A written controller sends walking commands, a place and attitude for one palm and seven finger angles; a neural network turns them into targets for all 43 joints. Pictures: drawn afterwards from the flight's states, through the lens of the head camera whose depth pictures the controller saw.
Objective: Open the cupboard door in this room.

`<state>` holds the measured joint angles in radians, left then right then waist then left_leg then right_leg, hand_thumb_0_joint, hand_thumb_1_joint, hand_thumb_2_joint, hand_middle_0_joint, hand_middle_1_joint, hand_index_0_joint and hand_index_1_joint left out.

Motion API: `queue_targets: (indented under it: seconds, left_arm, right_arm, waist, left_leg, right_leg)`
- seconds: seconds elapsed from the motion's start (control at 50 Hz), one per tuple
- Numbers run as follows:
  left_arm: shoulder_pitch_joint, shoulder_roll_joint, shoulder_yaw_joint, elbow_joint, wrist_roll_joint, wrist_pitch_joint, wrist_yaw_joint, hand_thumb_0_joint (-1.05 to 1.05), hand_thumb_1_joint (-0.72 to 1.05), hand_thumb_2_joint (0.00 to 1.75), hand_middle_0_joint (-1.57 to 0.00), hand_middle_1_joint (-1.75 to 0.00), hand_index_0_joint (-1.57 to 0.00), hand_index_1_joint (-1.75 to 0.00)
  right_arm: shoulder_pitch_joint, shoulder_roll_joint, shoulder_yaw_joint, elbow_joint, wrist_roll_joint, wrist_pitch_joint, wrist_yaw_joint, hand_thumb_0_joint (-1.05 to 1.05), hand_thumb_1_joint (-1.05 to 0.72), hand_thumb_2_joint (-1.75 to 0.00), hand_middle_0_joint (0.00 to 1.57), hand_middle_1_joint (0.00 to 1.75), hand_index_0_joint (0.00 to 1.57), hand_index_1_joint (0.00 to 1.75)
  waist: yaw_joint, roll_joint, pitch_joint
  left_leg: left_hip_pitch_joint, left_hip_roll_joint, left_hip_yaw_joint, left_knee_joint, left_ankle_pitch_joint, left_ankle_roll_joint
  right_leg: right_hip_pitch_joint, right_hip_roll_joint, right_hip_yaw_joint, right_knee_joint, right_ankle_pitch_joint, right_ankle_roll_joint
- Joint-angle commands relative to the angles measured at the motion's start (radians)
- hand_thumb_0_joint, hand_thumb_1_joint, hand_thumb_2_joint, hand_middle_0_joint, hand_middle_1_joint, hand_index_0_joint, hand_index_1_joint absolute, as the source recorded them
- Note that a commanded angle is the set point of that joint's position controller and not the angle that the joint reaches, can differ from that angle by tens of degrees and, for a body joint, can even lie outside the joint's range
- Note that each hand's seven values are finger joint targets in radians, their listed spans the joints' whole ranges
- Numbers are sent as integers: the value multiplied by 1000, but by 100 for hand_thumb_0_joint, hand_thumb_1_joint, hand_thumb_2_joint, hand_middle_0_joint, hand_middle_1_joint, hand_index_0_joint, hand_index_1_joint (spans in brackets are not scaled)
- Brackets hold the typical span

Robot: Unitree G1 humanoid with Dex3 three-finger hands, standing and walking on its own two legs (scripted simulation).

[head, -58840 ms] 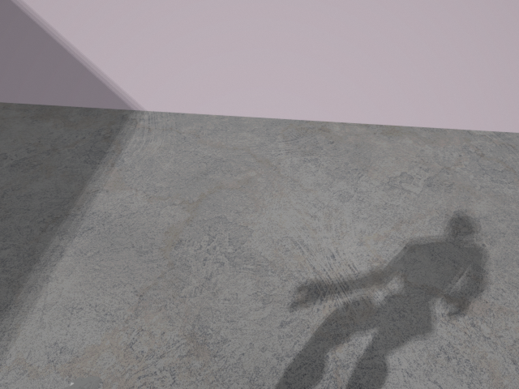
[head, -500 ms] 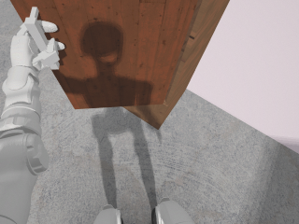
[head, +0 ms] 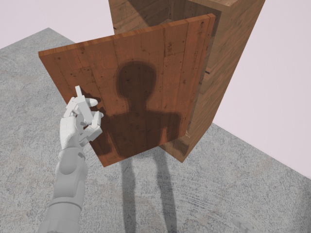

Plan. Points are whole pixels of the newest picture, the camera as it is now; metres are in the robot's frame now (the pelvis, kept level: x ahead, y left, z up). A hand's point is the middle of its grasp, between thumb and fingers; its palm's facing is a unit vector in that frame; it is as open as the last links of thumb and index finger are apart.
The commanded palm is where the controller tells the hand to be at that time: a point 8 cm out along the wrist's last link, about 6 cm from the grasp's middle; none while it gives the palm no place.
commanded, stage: pull the door open along its arc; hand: left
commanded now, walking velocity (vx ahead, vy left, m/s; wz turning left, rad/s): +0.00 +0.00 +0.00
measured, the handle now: (87, 112) +0.42 +0.18 +0.07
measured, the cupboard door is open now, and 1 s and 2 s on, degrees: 62 77 79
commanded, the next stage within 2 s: open thumb and fingers to let go in 0.34 s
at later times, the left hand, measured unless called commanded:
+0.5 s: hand (123, 153) +0.29 +0.08 +0.07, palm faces +0.41 -0.91 +0.01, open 6.0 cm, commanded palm +0.25 +0.13 +0.07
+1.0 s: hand (120, 149) +0.30 +0.08 +0.07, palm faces +0.40 -0.92 +0.00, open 13.1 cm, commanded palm +0.26 +0.13 +0.07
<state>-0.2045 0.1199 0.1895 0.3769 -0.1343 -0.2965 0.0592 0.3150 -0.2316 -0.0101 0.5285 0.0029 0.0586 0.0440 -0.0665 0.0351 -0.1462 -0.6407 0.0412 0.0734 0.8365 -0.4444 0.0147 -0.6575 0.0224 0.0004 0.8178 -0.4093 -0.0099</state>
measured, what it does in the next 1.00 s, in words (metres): stands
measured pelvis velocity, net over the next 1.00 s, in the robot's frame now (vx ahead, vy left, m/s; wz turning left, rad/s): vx -0.03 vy -0.02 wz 0.07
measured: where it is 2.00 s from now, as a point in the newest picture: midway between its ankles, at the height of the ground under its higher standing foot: outside the picture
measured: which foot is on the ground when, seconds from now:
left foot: down 0.00-1.00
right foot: down 0.00-1.00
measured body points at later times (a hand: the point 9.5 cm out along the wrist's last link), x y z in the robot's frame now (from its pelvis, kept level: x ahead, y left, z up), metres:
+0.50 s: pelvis -0.01 -0.04 +0.00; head +0.01 -0.06 +0.45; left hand +0.27 +0.12 +0.07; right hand +0.16 -0.25 -0.11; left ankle -0.03 +0.11 -0.70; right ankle -0.01 -0.11 -0.70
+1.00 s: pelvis -0.03 -0.02 +0.00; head +0.00 -0.04 +0.45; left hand +0.28 +0.13 +0.07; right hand +0.14 -0.24 -0.11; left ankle -0.03 +0.11 -0.70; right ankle -0.01 -0.11 -0.70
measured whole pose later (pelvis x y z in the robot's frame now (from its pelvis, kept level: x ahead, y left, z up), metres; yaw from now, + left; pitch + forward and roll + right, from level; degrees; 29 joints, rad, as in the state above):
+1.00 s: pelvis -0.03 -0.02 +0.00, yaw +4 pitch +8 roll +1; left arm -0.15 -0.07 -0.09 0.37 0.03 -0.29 0.50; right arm 0.21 -0.20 0.00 0.63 -0.06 0.00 -0.02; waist -0.01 0.03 -0.11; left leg -0.58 0.01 0.01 0.84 -0.40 -0.01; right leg -0.59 -0.01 -0.07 0.86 -0.42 -0.04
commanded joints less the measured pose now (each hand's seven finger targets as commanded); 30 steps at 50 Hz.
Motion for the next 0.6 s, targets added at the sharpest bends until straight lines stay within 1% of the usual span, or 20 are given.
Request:
queue_targets:
  seconds: [0.0,0.02,0.04,0.12,0.14,0.18,0.2,0.22,0.24,0.28,0.3,0.36,0.4,0.42,0.46,0.48,0.5,0.52,0.54,0.58]
  left_arm:
    - [4,170,124,-300,22,-46,214,0,90,90,-40,-135,-40,-135]
    - [8,136,106,-307,24,-40,250,0,90,90,-40,-135,-40,-135]
    - [-2,135,102,-312,35,-39,288,0,90,90,-40,-135,-40,-135]
    - [-7,48,10,-349,95,-29,391,0,90,90,-40,-135,-40,-135]
    - [-8,43,-12,-355,117,-30,405,0,90,90,-40,-135,-40,-135]
    - [33,6,-60,-362,138,-27,410,0,90,90,-40,-135,-40,-135]
    - [37,-4,-74,-368,141,-26,406,0,90,90,-40,-135,-40,-135]
    - [48,-15,-88,-380,140,-25,400,0,90,90,-40,-135,-40,-135]
    - [65,-33,-111,-374,141,-22,391,0,90,90,-40,-135,-40,-135]
    - [48,-72,-158,-389,134,-20,380,0,90,90,-40,-135,-40,-135]
    - [34,-86,-174,-402,132,-23,378,0,90,90,-40,-135,-40,-135]
    - [37,-169,-270,-418,143,-24,387,0,90,90,-40,-135,-40,-135]
    - [29,-209,-323,-432,162,-24,403,0,90,90,-40,-135,-40,-135]
    - [-69,-180,-315,-426,177,-28,417,0,90,90,-40,-135,-40,-135]
    - [-82,-147,-290,-397,203,-30,435,0,76,84,-39,-134,-39,-134]
    - [-100,-152,-291,-389,205,-31,438,0,69,81,-38,-133,-38,-133]
    - [-77,-138,-267,-355,200,-28,436,0,62,78,-38,-132,-38,-132]
    - [-76,-135,-260,-356,190,-28,431,0,55,75,-38,-131,-38,-131]
    - [-84,-126,-250,-345,183,-26,424,0,48,72,-37,-130,-37,-130]
    - [-121,-154,-268,-331,160,-26,409,0,34,66,-36,-129,-36,-129]
  right_arm:
    - [-42,-98,-36,-122,-16,-29,-16,0,-90,-90,20,30,20,30]
    - [-69,-91,-33,-122,-19,-28,-22,0,-90,-90,20,30,20,30]
    - [-85,-90,-30,-115,-26,-26,-31,0,-90,-90,20,30,20,30]
    - [-145,-63,-18,-99,-40,-22,-50,0,-90,-90,20,30,20,30]
    - [-141,-61,-18,-95,-43,-20,-53,0,-90,-90,20,30,20,30]
    - [-157,-56,-18,-97,-48,-20,-56,0,-90,-90,20,30,20,30]
    - [-159,-54,-17,-96,-50,-19,-58,0,-90,-90,20,30,20,30]
    - [-166,-52,-17,-99,-51,-20,-60,0,-90,-90,20,30,20,30]
    - [-163,-51,-16,-96,-50,-19,-61,0,-90,-90,20,30,20,30]
    - [-178,-51,-13,-102,-52,-26,-62,0,-90,-90,20,30,20,30]
    - [-179,-50,-13,-103,-55,-32,-63,0,-90,-90,20,30,20,30]
    - [-182,-48,-16,-101,-59,-51,-57,0,-90,-90,20,30,20,30]
    - [-177,-49,-19,-99,-63,-63,-51,0,-90,-90,20,30,20,30]
    - [-172,-56,-20,-84,-64,-65,-54,0,-90,-90,20,30,20,30]
    - [-173,-56,-25,-74,-68,-67,-59,0,-90,-90,20,30,20,30]
    - [-176,-52,-24,-70,-68,-69,-62,0,-90,-90,20,30,20,30]
    - [-171,-52,-25,-65,-67,-69,-65,0,-90,-90,20,30,20,30]
    - [-179,-52,-24,-65,-65,-68,-69,0,-90,-90,20,30,20,30]
    - [-178,-53,-24,-59,-61,-67,-73,0,-90,-90,20,30,20,30]
    - [-183,-53,-22,-54,-58,-71,-76,0,-90,-90,20,30,20,30]
  waist:
    - [110,-78,-250]
    - [110,-97,-226]
    - [109,-122,-210]
    - [107,-60,-183]
    - [96,-96,-182]
    - [93,-76,-175]
    - [90,-88,-178]
    - [90,-74,-178]
    - [79,-100,-162]
    - [70,-94,-141]
    - [68,-102,-155]
    - [52,-107,-162]
    - [44,-108,-174]
    - [23,-124,-175]
    - [36,-117,-181]
    - [36,-116,-190]
    - [46,-141,-188]
    - [52,-133,-202]
    - [51,-154,-202]
    - [45,-128,-183]
  left_leg:
    - [95,-48,-32,-91,405,-10]
    - [96,-50,-31,-95,377,-10]
    - [95,-50,-36,-97,346,-9]
    - [118,-57,-34,-96,298,-10]
    - [121,-56,-41,-97,286,-8]
    - [128,-57,-40,-98,282,-8]
    - [131,-57,-41,-98,281,-7]
    - [139,-57,-41,-99,279,-8]
    - [142,-56,-45,-101,273,-6]
    - [143,-57,-47,-100,258,-6]
    - [144,-57,-50,-95,254,-6]
    - [159,-56,-57,-82,265,-6]
    - [154,-57,-61,-72,266,-7]
    - [147,-55,-67,-62,256,-5]
    - [134,-58,-66,-59,230,-4]
    - [129,-61,-64,-54,229,-2]
    - [115,-62,-66,-56,224,-4]
    - [108,-65,-64,-58,215,-5]
    - [110,-64,-66,-63,217,-3]
    - [116,-65,-63,-67,206,-4]
  right_leg:
    - [343,-1,-34,-60,517,-10]
    - [338,-5,-31,-76,486,-8]
    - [336,-9,-22,-92,447,-7]
    - [324,-25,1,-116,388,-8]
    - [330,-27,7,-126,375,-7]
    - [331,-34,12,-131,393,-5]
    - [338,-38,16,-135,405,-3]
    - [340,-40,19,-139,416,-1]
    - [340,-41,21,-150,416,0]
    - [324,-49,22,-154,421,8]
    - [329,-54,27,-154,425,12]
    - [307,-56,17,-141,446,13]
    - [296,-61,16,-130,454,14]
    - [271,-64,18,-127,433,15]
    - [261,-67,30,-133,377,12]
    - [263,-69,36,-133,378,13]
    - [279,-73,41,-139,378,15]
    - [294,-77,53,-146,370,17]
    - [302,-75,54,-153,367,16]
    - [287,-75,50,-160,347,17]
